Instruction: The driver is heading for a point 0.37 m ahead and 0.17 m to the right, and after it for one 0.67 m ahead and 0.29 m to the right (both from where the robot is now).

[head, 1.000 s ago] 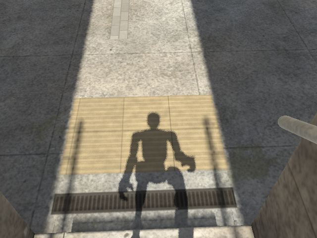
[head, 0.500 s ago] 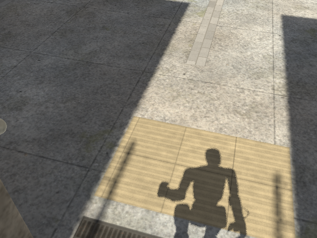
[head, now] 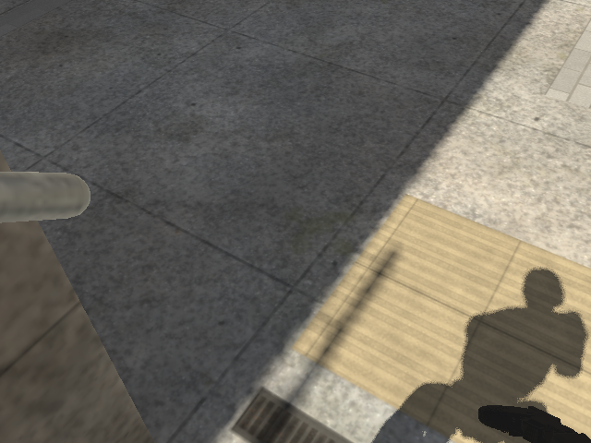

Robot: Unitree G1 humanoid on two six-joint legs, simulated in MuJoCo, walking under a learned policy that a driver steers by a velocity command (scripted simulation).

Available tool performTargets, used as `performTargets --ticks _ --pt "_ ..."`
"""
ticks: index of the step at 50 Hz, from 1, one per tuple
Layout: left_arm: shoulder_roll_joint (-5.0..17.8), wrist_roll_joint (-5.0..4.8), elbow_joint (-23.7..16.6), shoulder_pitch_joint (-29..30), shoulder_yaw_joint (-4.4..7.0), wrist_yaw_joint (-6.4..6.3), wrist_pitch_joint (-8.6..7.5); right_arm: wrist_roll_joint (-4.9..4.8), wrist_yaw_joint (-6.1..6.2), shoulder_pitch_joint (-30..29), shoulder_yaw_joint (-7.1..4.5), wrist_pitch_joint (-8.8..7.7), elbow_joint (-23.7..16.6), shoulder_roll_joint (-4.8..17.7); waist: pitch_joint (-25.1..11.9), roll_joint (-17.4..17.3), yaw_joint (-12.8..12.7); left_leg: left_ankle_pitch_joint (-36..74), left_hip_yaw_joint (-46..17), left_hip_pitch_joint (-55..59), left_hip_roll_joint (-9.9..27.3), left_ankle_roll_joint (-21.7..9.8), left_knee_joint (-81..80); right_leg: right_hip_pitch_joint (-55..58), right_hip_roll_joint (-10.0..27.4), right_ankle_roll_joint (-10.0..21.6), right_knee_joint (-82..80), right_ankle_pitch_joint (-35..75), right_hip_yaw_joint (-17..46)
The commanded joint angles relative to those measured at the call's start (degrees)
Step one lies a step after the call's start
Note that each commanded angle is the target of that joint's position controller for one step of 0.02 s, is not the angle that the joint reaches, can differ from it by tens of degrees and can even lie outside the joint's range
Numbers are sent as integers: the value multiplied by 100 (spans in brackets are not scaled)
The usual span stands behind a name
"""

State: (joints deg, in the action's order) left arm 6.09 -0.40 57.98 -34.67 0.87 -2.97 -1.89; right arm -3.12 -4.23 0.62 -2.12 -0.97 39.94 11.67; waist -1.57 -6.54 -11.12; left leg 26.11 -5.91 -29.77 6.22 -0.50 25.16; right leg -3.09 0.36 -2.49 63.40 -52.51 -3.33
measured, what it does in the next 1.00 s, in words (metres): goes down, turning right: left foot 0.19 m lower, then right foot 0.20 m lower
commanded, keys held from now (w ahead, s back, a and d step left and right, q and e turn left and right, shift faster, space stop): w+e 0.40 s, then e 0.60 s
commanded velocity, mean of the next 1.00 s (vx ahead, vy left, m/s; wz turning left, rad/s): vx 0.31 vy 0.00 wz -0.46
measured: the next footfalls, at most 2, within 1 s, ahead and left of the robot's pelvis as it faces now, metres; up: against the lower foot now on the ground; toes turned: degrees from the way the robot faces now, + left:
left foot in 0.04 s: +0.18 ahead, +0.13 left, -0.19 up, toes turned +2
right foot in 0.58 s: +0.48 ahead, -0.15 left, -0.39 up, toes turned -16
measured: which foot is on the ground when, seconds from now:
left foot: up 0.00-0.02, down 0.04-0.58, up 0.60-0.94, down 0.96-1.00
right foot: down 0.00-0.02, up 0.04-0.56, down 0.58-0.96, up 0.98-1.00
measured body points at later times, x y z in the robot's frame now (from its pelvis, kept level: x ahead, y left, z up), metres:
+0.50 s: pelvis +0.29 +0.01 -0.17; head +0.30 +0.02 +0.28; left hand +0.51 +0.20 -0.28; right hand +0.19 -0.23 -0.30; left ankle +0.14 +0.13 -0.80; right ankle +0.45 -0.16 -0.86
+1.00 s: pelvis +0.50 -0.04 -0.28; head +0.52 -0.04 +0.17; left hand +0.76 +0.12 -0.39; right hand +0.55 -0.34 -0.37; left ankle +0.62 +0.04 -1.00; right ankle +0.44 -0.14 -0.99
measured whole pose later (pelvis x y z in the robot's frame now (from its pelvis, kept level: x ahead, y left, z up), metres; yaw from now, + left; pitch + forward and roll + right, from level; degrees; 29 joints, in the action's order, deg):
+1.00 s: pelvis +0.50 -0.04 -0.28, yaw -31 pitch +4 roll +0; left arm 15.1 -2.0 38.5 -11.7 4.3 -1.9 1.8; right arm 1.7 0.8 5.0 -2.1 -1.3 38.3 10.1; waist -1.5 0.8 -0.6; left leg -14.3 -2.9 -27.3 0.3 1.1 36.9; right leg -24.3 -9.2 1.4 45.5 -25.4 12.6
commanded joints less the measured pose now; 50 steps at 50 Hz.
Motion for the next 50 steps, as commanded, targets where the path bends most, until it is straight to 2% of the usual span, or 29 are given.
performTargets --ticks 1,2,3,4,5,6,7,9,11,13,15,19,23,26,28,29,30,31,32,33,34,35,36,39,43,47,48,49,50 --pt "994 -43 103 -104 321 80 -125 162 231 2251 -445 -147 603 955 33 829 1431 903 766 3125 -178 -68 -851 -1543 285 460 1879 4812 896" --pt "846 -134 180 -50 406 151 -145 415 248 3494 -399 -157 1037 885 -250 135 2036 1741 187 5077 511 -500 -201 -3497 -478 137 4338 1022 783" --pt "569 -161 85 -815 336 288 -247 633 238 3602 -237 -177 1082 983 -921 -1191 1614 3766 -2 6079 1231 -755 1974 -4726 -324 112 5502 -479 1627" --pt "761 -326 -158 -907 329 266 -300 553 174 3249 -294 -130 977 1061 -1651 -811 1496 2103 -736 5867 1642 -1302 1941 -4995 -108 40 5594 -103 1799" --pt "819 -297 -325 -464 363 211 -224 397 60 2997 -269 -144 968 861 -1431 -156 1443 524 -808 5031 1583 -1401 1424 -5202 20 53 5000 372 1417" --pt "691 -331 -674 -76 364 129 -157 257 -20 2525 -355 -128 1080 1111 -1269 218 1136 -1965 -1659 4123 2005 -1813 653 -5423 226 160 5263 1430 1145" --pt "613 -360 -864 312 324 43 -48 351 -64 2000 -341 -129 1031 941 -1056 380 989 -4414 -2258 2821 2240 -1887 -189 -5187 462 432 4264 2839 1124" --pt "667 -289 -971 684 409 -42 74 399 133 1471 -145 -271 1168 394 193 468 704 -3304 -1709 1046 1915 -1199 -305 -4724 502 536 2817 4121 1536" --pt "481 -76 -1039 700 426 -16 39 386 399 1480 -122 -401 1383 350 224 -112 627 -1785 -553 931 1263 -738 110 -4496 514 346 1273 4869 1606" --pt "791 -89 -1067 768 469 145 73 457 566 1564 -258 -484 1491 793 5 -68 499 -1823 -3 1081 959 -668 271 -4425 445 357 720 5704 1497" --pt "839 -106 -1385 1514 458 225 82 286 802 1765 -236 -572 1566 512 379 50 700 -2917 406 901 868 -503 640 -4523 356 331 -832 7321 1718" --pt "659 129 -1616 2257 314 471 93 192 910 2271 -179 -601 1605 493 542 406 984 -4378 817 339 776 -645 1223 -3520 43 317 -1837 8866 1256" --pt "756 82 -2132 3303 254 693 116 128 962 2716 -149 -396 1489 432 897 536 1560 -3902 762 1430 1052 -498 2196 -4159 145 334 -2706 8425 1036" --pt "677 -102 -2267 3669 187 803 182 140 991 2595 -267 -199 1265 806 1042 289 1835 -3205 686 1830 1288 -354 2915 -3798 427 398 -3668 7904 732" --pt "1069 6 -1867 2554 365 710 100 128 843 2404 -310 -161 1142 910 619 570 1376 -1917 1273 1703 1054 -298 4454 -2208 -18 559 -4415 7522 -48" --pt "1325 -18 -1425 1281 553 649 80 133 837 2280 -339 -245 1214 900 111 351 729 -1979 1128 891 854 -151 5816 -206 112 972 -4869 8320 307" --pt "2082 80 -1056 312 774 571 75 303 777 1973 -274 -373 1151 578 -63 1570 212 -5972 1859 -700 -348 385 8868 1430 582 1545 -4583 11421 642" --pt "2499 194 -1183 614 722 556 -6 389 638 2728 -122 -456 800 311 -1220 2507 793 -8042 859 -3271 -530 633 10566 4072 1529 2244 -2243 13471 1692" --pt "2291 79 -1429 781 705 499 33 365 567 2161 -109 -547 437 600 -2180 2141 392 -7745 353 -3691 -322 701 10311 4206 1813 2575 -2380 12861 2240" --pt "1955 47 -1690 1145 586 421 100 370 569 1758 -118 -541 181 762 -2433 1103 359 -7249 75 -3834 -148 606 10041 3806 1958 2581 -2726 11195 2414" --pt "1893 -85 -1869 1735 545 373 195 400 616 1660 -93 -432 143 695 -2203 85 761 -6676 152 -3374 56 594 9335 2546 1766 2351 -3039 9769 2405" --pt "2012 15 -1887 2098 501 324 213 271 648 1931 -7 -346 -22 417 -2424 181 1228 -5834 -219 -3189 73 556 8957 1675 2291 2701 -3403 7831 3398" --pt "1899 39 -2048 2424 479 339 203 211 687 1967 -121 -167 134 716 -1936 -173 1464 -5093 -225 -2591 180 496 7744 265 2250 2548 -3818 6949 3456" --pt "1755 -97 -2151 2779 452 159 240 465 851 1158 -142 -57 -91 553 -496 601 1396 -3924 232 -884 -256 675 3979 -1998 668 1926 -4083 7227 1976" --pt "1587 -187 -2032 2541 435 -86 374 345 685 694 -43 -94 -348 214 -1164 1607 1211 -2960 199 105 -685 678 2192 -1363 513 1664 -3725 7116 1942" --pt "1357 -195 -2307 2660 424 100 366 411 523 995 -201 -41 -340 425 -724 1718 1510 -2998 329 1421 -777 203 996 -1990 204 1277 -3303 5904 2507" --pt "1231 -168 -2378 2608 409 115 306 437 494 1384 -307 -36 -241 646 -476 1474 1698 -2370 226 2206 -490 100 501 -2629 -107 973 -2903 5047 2533" --pt "816 -148 -2324 1896 325 136 259 542 513 1706 -415 -58 -186 1086 -707 -159 1431 -391 -983 3327 1032 -515 518 -3618 -905 447 -1269 2455 1961" --pt "1166 -166 -2433 1650 379 161 244 594 505 1768 -471 -21 -241 1238 -1161 -996 1287 28 -2372 3240 1950 -1489 67 -3923 -1101 194 199 1051 1792"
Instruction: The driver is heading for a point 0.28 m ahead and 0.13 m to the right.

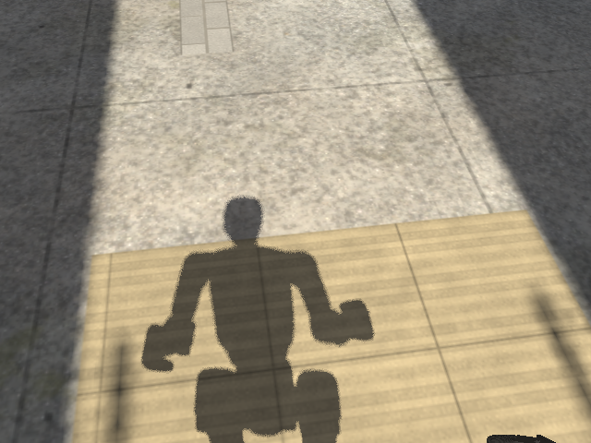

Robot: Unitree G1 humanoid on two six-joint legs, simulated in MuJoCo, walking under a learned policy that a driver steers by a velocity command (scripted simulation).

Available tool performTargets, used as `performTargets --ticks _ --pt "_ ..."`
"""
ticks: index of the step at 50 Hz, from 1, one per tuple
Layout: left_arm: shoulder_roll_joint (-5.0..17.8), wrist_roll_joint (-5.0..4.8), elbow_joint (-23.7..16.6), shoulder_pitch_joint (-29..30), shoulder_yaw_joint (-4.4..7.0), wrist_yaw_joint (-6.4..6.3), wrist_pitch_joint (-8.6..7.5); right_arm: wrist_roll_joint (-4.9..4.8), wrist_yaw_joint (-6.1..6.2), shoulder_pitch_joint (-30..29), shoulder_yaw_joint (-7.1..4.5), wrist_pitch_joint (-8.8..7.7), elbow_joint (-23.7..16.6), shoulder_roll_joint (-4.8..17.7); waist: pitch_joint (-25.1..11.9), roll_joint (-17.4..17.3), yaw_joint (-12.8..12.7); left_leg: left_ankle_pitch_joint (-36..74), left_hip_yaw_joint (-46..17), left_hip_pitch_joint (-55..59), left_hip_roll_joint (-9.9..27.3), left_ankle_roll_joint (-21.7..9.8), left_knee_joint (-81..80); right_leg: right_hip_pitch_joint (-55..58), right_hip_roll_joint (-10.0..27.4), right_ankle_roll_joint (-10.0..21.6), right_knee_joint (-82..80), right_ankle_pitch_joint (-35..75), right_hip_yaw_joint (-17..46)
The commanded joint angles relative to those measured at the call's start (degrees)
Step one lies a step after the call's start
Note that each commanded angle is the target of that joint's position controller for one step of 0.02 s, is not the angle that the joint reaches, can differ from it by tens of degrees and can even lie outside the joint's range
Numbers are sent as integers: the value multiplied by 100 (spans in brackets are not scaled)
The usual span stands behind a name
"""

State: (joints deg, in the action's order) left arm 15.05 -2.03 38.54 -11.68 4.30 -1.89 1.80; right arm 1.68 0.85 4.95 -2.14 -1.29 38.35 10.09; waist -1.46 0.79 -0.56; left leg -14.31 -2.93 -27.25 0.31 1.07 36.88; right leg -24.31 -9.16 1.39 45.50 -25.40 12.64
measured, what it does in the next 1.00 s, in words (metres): steps on the spot, turning right: right foot, then left foot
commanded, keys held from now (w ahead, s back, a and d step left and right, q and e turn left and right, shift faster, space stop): e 0.70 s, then no key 0.30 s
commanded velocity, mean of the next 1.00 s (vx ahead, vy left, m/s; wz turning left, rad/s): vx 0.01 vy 0.00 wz -0.52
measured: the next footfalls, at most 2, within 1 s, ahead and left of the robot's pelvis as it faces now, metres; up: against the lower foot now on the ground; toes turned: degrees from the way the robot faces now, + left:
right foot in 0.32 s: +0.03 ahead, -0.12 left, +0.00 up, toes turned -11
left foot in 0.76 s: +0.17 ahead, +0.08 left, +0.00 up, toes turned -32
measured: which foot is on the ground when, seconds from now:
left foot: down 0.00-0.32, up 0.34-0.74, down 0.76-1.00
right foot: up 0.00-0.30, down 0.32-0.78, up 0.80-1.00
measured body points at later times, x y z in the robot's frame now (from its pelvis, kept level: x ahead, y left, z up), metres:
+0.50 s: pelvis +0.03 -0.03 +0.02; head +0.07 -0.08 +0.46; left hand +0.27 +0.17 -0.06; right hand +0.12 -0.34 -0.09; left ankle +0.05 +0.14 -0.62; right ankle -0.01 -0.12 -0.72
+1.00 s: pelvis +0.09 -0.01 +0.02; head +0.13 -0.02 +0.47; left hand +0.35 +0.13 -0.10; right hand +0.08 -0.30 -0.09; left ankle +0.13 +0.10 -0.72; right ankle +0.00 -0.13 -0.71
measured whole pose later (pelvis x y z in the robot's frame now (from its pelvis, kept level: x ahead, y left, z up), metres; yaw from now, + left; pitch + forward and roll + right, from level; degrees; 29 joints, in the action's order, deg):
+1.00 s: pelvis +0.09 -0.01 +0.02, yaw -31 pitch +3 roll +0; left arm 14.8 -0.5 39.0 -10.2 3.7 1.1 2.7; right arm -0.2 -0.1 10.0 -2.4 2.0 40.4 12.2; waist 0.8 1.5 0.4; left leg -17.3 -1.0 -15.0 0.1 -0.3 29.6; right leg -16.5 -0.4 -3.4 32.6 -18.9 6.2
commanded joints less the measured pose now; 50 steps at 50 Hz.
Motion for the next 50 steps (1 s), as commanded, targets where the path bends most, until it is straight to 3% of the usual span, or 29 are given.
performTargets --ticks 1,3,4,6,10,13,15,16,17,18,19,20,21,22,24,29,30,31,33,35,37,38,39,40,41,42,44,47,50 --pt "764 3 -546 -511 177 71 -106 29 -5 969 -483 15 -219 1398 -1065 -1471 103 3106 -2891 2482 2725 -1937 -1296 -2041 251 -369 3053 -1388 22" --pt "871 -53 -425 -196 254 -87 161 -84 66 239 -352 92 -441 835 -334 -1063 55 1819 -1585 1545 1896 -1408 -1550 -1903 649 -588 3171 -482 -281" --pt "760 -21 -417 -196 232 -100 303 -130 110 24 -334 138 -458 832 -195 -1054 -32 1585 -1129 1123 1667 -1244 -1604 -1571 722 -675 3094 -97 -464" --pt "531 -38 -494 -86 136 6 376 -64 186 -180 -346 224 -504 1028 -126 -1152 -73 1329 -253 638 1207 -988 -1727 -933 729 -698 2291 428 -886" --pt "174 13 -757 555 -59 165 324 -167 239 153 -371 216 -349 1229 -516 -1136 144 1220 -31 1024 1506 -1052 -1657 -260 970 -545 670 205 -1158" --pt "380 77 -705 354 7 214 341 -309 176 166 -380 196 -332 1254 -655 -1175 126 1010 -135 1260 1777 -925 -1430 43 911 -209 -123 157 -1361" --pt "369 92 -559 25 57 194 348 -309 141 242 -383 245 -289 1296 -695 -1006 -17 988 155 1131 1649 -605 -893 753 686 99 -1273 813 -1566" --pt "526 140 -539 -51 106 175 336 -247 118 434 -364 259 -252 1191 -603 -612 38 824 554 791 1351 -286 -144 1162 762 258 -1744 1554 -1097" --pt "1289 174 -611 -135 274 108 274 -18 65 418 -239 232 -533 810 -602 1217 232 -569 1346 -798 560 322 1925 2092 2023 746 -1916 4169 1048" --pt "1298 313 -730 -112 249 177 154 -73 80 -167 -206 209 -815 796 -1098 1684 -123 -2030 240 -1504 163 351 2977 2096 2819 1732 -2198 4904 2211" --pt "1153 372 -742 -75 186 237 4 -224 142 -212 -303 237 -730 1109 -863 1034 -170 -2072 -165 -1618 142 291 3667 1934 2858 1957 -2178 5014 1872" --pt "1020 237 -718 31 157 230 -92 -270 209 -191 -316 294 -663 1130 -678 737 -98 -1744 -284 -1807 106 222 3940 1958 2627 1755 -2001 5185 1516" --pt "996 91 -666 167 166 197 -74 -209 263 -93 -308 335 -584 1075 -656 450 0 -1291 -369 -1853 166 198 3769 1994 2409 1485 -1922 4921 1248" --pt "914 -2 -674 322 144 137 -25 -148 283 -74 -318 357 -570 1096 -603 491 72 -899 -419 -1745 201 193 3516 1910 2275 1315 -1925 4750 1078" --pt "767 6 -629 288 96 78 39 -171 231 -138 -280 374 -623 916 -603 619 123 -421 -394 -1415 87 236 3243 1823 2069 1196 -1919 4542 1022" --pt "987 -31 -539 107 233 33 62 -230 63 -517 -165 313 -740 634 -535 922 20 -273 -220 -929 -164 239 1666 1866 1757 1023 -1692 4268 1018" --pt "894 -27 -566 0 195 -7 56 -248 106 -586 -157 302 -712 618 -541 900 -72 -325 -254 -829 -152 268 1432 1824 1782 1017 -1753 4079 1132" --pt "1118 5 -556 130 268 55 52 -232 106 -544 -223 330 -728 773 -548 885 41 -550 -256 -545 -186 332 1147 1601 1727 1020 -1746 3859 1224" --pt "997 -54 -582 131 215 92 51 -266 95 -628 -242 329 -756 804 -448 846 -20 -721 -112 -153 -297 330 672 1344 1612 984 -1849 3344 1398" --pt "1208 -35 -594 189 289 139 49 -263 69 -427 -304 322 -720 953 -539 1007 30 -743 -77 266 -315 233 222 1262 1568 970 -1871 3131 1580" --pt "981 -83 -605 312 202 171 70 -207 -9 -197 -297 324 -650 879 -529 937 211 277 28 1071 -215 -6 -976 1005 1416 746 -1743 2897 1446" --pt "850 -35 -581 190 164 169 43 -131 -26 -39 -314 325 -631 955 -669 776 225 1085 -77 1843 57 -166 -1172 656 1281 541 -1606 2620 1330" --pt "473 91 -623 135 56 165 -2 -35 -69 341 -331 305 -576 1160 -1002 160 211 2884 -636 2833 705 -536 -1119 123 850 260 -758 1944 909" --pt "294 103 -681 -245 -20 168 -22 54 -159 379 -376 277 -416 1448 -1189 -1474 -64 3890 -1799 2886 1674 -1511 -1170 -410 265 -117 -151 52 198" --pt "692 163 -551 -168 93 163 -24 4 -181 407 -257 216 -394 963 -1137 -1444 67 4016 -2242 2742 2096 -1998 -1352 -442 481 -372 456 -1226 176" --pt "1025 105 -453 -110 228 172 12 -38 -182 360 -230 178 -409 902 -939 -1216 156 3621 -2023 2660 2004 -1865 -1341 -604 586 -505 953 -1327 47" --pt "712 157 -494 107 172 165 43 -122 -107 63 -237 126 -374 993 -428 -892 -1 3361 -1610 2229 1668 -1518 -1312 -622 773 -622 859 -966 -47" --pt "126 129 -299 -13 -32 274 44 -169 -71 -95 -240 241 -306 1042 -409 -1014 -90 3371 -679 1758 989 -1135 -1250 536 826 -576 -828 -36 -757" --pt "200 220 -143 -116 -6 344 18 -215 -93 217 -178 218 -166 918 -481 -1017 -84 2507 -466 1645 707 -732 -1255 1645 732 -374 -2115 1713 -1015"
